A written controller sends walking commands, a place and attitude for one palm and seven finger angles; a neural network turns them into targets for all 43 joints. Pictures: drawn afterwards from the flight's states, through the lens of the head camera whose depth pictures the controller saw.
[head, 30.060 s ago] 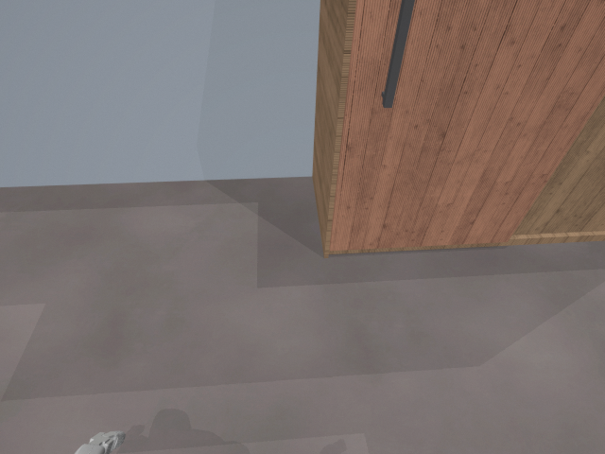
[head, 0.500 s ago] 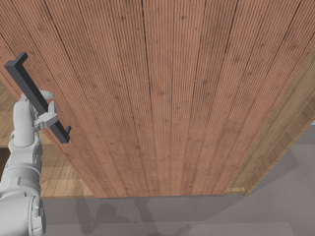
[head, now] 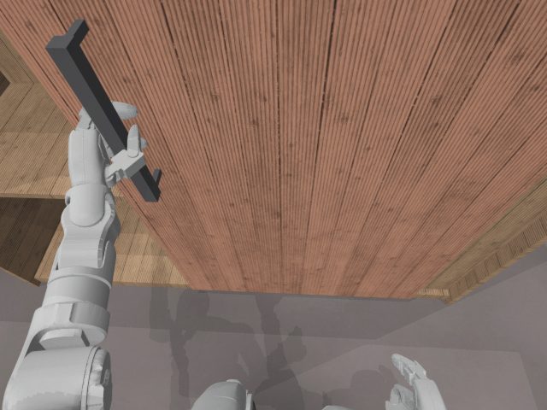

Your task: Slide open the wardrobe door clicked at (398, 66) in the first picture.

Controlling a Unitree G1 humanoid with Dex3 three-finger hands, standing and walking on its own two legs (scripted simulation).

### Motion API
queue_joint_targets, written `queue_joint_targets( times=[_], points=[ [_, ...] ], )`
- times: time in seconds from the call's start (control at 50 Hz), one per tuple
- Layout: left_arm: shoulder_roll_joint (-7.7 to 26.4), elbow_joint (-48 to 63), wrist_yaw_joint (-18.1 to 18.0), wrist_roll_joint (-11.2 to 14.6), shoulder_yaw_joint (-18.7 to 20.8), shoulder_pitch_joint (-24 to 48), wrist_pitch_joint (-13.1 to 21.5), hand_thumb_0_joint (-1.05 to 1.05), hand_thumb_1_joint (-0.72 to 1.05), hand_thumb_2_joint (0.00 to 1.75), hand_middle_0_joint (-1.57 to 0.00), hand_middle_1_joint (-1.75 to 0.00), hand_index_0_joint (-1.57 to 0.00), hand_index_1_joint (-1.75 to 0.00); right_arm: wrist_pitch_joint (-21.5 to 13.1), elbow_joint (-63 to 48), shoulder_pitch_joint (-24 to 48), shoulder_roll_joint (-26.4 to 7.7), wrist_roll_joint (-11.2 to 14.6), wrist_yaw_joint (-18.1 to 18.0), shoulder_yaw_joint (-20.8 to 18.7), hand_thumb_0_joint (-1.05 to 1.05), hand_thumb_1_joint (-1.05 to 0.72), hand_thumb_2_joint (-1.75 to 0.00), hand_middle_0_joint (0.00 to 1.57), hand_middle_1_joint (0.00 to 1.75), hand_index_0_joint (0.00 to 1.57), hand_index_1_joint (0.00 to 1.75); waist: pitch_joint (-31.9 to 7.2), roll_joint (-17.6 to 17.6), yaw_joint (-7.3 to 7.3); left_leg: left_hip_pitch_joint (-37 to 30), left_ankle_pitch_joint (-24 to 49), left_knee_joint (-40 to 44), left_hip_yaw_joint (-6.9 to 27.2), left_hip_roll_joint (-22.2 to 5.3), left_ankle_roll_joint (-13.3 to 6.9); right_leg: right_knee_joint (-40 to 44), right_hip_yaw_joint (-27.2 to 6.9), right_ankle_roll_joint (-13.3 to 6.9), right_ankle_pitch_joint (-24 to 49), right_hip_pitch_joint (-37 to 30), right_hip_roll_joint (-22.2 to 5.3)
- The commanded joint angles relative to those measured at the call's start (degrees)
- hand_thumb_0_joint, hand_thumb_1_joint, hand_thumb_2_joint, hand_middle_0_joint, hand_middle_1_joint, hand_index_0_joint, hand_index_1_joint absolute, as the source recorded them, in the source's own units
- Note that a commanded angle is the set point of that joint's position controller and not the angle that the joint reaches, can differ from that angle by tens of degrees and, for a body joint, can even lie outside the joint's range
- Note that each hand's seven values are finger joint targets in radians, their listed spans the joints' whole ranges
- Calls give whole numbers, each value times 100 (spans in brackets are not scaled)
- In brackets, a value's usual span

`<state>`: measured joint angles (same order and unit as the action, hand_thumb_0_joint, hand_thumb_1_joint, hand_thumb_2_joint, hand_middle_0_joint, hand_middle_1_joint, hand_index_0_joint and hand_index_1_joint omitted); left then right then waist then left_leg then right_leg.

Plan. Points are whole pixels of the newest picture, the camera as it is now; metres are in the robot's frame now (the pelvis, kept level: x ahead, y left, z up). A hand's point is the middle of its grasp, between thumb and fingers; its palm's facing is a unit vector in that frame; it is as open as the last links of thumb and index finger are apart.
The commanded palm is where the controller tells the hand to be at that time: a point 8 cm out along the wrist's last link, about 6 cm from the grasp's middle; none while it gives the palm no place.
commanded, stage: stop walking and hold the door there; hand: left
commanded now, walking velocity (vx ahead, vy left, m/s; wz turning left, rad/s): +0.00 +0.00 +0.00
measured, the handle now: (123, 129) +0.45 +0.27 +0.12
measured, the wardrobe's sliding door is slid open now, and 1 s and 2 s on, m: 0.61 0.61 0.61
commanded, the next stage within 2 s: loosen the grip on the handle in 0.46 s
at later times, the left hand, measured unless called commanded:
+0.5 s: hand (136, 157) +0.41 +0.23 +0.11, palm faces +0.26 -0.95 -0.17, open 5.9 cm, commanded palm +0.38 +0.25 +0.10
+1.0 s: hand (134, 158) +0.41 +0.24 +0.11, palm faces +0.26 -0.95 -0.17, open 13.0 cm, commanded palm +0.37 +0.27 +0.12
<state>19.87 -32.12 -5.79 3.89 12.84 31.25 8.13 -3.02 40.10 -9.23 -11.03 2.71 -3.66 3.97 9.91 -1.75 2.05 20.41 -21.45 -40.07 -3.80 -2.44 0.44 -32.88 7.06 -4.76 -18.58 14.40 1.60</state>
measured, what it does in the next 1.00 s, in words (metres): stands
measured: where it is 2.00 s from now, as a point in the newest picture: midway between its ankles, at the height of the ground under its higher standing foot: outside the picture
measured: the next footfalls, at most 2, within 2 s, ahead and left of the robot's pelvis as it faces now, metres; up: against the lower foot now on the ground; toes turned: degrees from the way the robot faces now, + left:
none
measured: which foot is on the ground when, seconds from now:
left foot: down 0.00-1.00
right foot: down 0.00-1.00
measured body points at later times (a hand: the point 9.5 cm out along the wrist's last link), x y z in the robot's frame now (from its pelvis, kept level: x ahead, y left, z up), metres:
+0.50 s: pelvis +0.00 +0.03 +0.01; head +0.03 +0.03 +0.45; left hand +0.39 +0.28 +0.13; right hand +0.13 -0.20 -0.11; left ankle +0.01 +0.13 -0.73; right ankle -0.01 -0.06 -0.73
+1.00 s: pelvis -0.04 +0.02 +0.00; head -0.01 +0.03 +0.44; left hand +0.39 +0.29 +0.12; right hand +0.02 -0.26 -0.11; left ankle +0.01 +0.13 -0.73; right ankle -0.01 -0.07 -0.73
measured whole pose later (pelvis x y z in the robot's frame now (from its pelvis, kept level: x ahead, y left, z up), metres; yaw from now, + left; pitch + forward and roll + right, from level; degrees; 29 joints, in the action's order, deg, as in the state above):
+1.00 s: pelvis -0.04 +0.02 +0.00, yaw -1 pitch +5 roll +0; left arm 23.8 -52.5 -3.4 0.7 16.1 39.6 11.2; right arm -5.8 40.9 -19.1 -16.6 2.5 -3.1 -0.2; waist -1.0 1.0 -3.8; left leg 26.7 -13.8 -35.3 -3.8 -1.6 -1.3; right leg -34.8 3.8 -2.9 -14.5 25.6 1.6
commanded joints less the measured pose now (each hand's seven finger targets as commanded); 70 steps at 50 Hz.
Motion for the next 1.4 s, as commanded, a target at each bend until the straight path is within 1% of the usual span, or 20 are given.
queue_joint_targets(
  times=[0.0,0.08,0.12,0.16,0.4,0.52,0.54,0.56,0.58,0.6,0.64,0.7,0.76,0.82,0.92,0.94,0.98,1.04,1.2,1.38],
  points=[
    [993,880,54,-140,-19,1744,259,0,90,90,-45,-140,-45,-140,-365,-663,31,-908,-47,-175,-383,0,-90,-90,20,30,20,30,-2426,767,-121,-141,256,610,91,-56,-24,341,-1290,28,4662,-1833,-1557],
    [624,1412,80,-82,-366,1891,303,0,90,90,-45,-140,-45,-140,-275,-694,48,-1074,-20,-161,-508,0,-90,-90,20,30,20,30,-2792,-182,-121,-2095,4269,1062,723,-1040,-448,78,-785,656,2802,-481,-751],
    [-18,1373,169,-36,-947,1735,288,0,90,90,-45,-140,-45,-140,-237,-749,120,-986,-28,-151,-452,0,-90,-90,20,30,20,30,-2495,-767,-238,-1842,3801,1343,955,-1231,-598,114,-708,585,1397,-376,-550],
    [128,1523,119,-104,-838,1820,329,0,90,90,-45,-140,-45,-140,-231,-761,74,-1083,-66,-152,-493,0,-90,-90,20,30,20,30,-2352,-764,-220,-1733,3843,1544,1107,-1343,-630,77,-620,518,522,-340,-442],
    [210,1101,52,-72,-851,1762,209,0,90,90,-45,-140,-45,-140,-110,-822,-45,-1057,-69,-234,-479,0,-90,-90,20,30,20,30,-2656,155,-243,-1460,2533,1335,398,-858,-151,605,-986,423,2462,-762,-882],
    [151,985,65,-63,-942,1750,225,0,90,90,-45,-140,-45,-140,-43,-765,-43,-1067,-79,-265,-461,0,-90,-90,20,30,20,30,-2655,-60,-243,-1592,2893,1450,504,-976,-227,504,-848,473,2182,-619,-753],
    [4668,1689,-67,-801,2693,5205,375,0,90,90,-45,-140,-45,-140,-245,-835,-419,-1346,-228,-27,-1028,0,-90,-90,20,30,20,30,-2266,647,27,-1501,2976,1117,122,-665,-370,884,-1358,443,2815,-9,-632],
    [1139,-866,271,-815,244,4019,-354,0,78,84,-45,-140,-45,-140,-609,-622,-412,-1067,-261,14,-718,0,-90,-90,20,30,20,30,-4088,683,-749,-1586,4847,1594,407,-2,-265,-164,-527,179,4414,-681,-119],
    [1150,-430,278,-346,956,2867,-431,0,66,78,-45,-140,-45,-140,-647,-350,-827,-1196,24,-24,-845,0,-90,-90,20,30,20,30,-3736,766,-482,-2075,5703,1116,553,-253,-140,-83,-339,281,3419,100,-132],
    [501,34,502,-121,399,2448,-385,0,54,73,-45,-140,-45,-140,-515,-428,-837,-1207,-73,59,-817,0,-90,-90,20,30,20,30,-4003,394,-394,-2272,5923,954,642,-358,91,68,-360,395,2815,332,-160],
    [1188,391,468,85,968,2384,-124,0,30,61,-45,-140,-45,-140,-535,-448,-649,-1248,-185,82,-823,0,-90,-90,20,30,20,30,-3651,-897,-151,-2509,4916,976,515,-275,129,395,-529,321,1601,473,-213],
    [753,108,264,-405,150,2713,149,0,-7,43,-45,-140,-45,-140,-540,-530,-670,-1121,-120,186,-701,0,-90,-90,20,30,20,30,-2675,-411,-467,-1282,2729,927,239,-17,-206,447,-525,313,1876,646,-198],
    [1268,-345,73,-501,388,2991,395,0,-43,26,-44,-138,-44,-138,-493,-680,-627,-1210,-92,160,-672,0,-90,-90,20,30,20,30,-2547,434,-518,-451,1123,1043,248,91,-301,520,-609,364,829,631,-199],
    [1714,-704,99,-281,711,3256,656,0,-55,20,-40,-133,-40,-133,-547,-728,-524,-1251,-49,66,-619,0,-90,-90,20,30,20,30,-2441,410,-472,17,67,1103,158,194,-322,809,-916,405,-475,593,-292],
    [2071,-1145,175,-371,636,3744,801,0,-55,20,-33,-125,-33,-125,-571,-623,-709,-1292,-46,18,-604,0,-90,-90,20,30,20,30,-2518,152,-569,360,-165,901,143,275,-348,932,-1197,421,-1127,674,-352],
    [1542,-359,228,-265,287,3510,852,0,-55,20,-32,-123,-32,-123,-613,-833,-598,-1197,-23,66,-633,0,-90,-90,20,30,20,30,-3114,-305,-337,42,-7,978,132,298,-339,862,-1190,372,-916,350,-343],
    [1510,-216,179,-180,343,3327,849,0,-55,20,-29,-120,-29,-120,-677,-761,-631,-1234,-43,36,-672,0,-90,-90,20,30,20,30,-3307,-314,-376,-260,62,1014,204,262,-351,777,-1038,348,-570,376,-248],
    [1293,-403,125,9,317,2986,761,0,-55,20,-25,-115,-25,-115,-697,-666,-736,-1287,-37,28,-650,0,-90,-90,20,30,20,30,-2697,302,-474,-112,272,1051,250,191,-375,866,-954,394,-351,482,-213],
    [1125,477,-25,-130,372,2269,478,0,-55,20,-25,-115,-25,-115,-657,-675,-916,-1238,-105,63,-691,0,-90,-90,20,30,20,30,-3113,71,-332,-839,2047,919,308,139,-335,359,-609,348,1716,285,-107],
    [1339,438,87,-124,639,2087,158,0,-55,20,-25,-115,-25,-115,-451,-810,-781,-1160,-83,0,-577,0,-90,-90,20,30,20,30,-2875,133,-279,-697,2155,883,356,149,-266,274,-564,348,1814,322,-122]
  ],
)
